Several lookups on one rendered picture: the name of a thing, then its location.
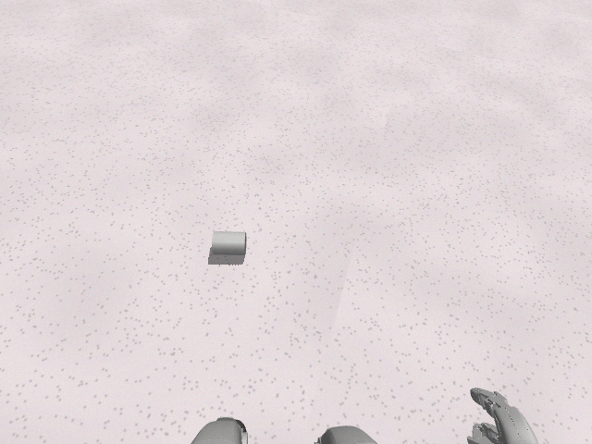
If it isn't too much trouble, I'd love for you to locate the can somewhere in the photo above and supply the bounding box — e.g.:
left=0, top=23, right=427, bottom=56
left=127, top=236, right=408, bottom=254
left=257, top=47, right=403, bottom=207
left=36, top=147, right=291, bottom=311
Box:
left=212, top=231, right=246, bottom=255

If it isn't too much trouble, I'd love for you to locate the right robot hand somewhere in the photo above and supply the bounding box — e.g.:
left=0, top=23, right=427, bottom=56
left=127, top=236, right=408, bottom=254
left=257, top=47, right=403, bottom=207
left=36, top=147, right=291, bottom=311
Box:
left=467, top=388, right=539, bottom=444

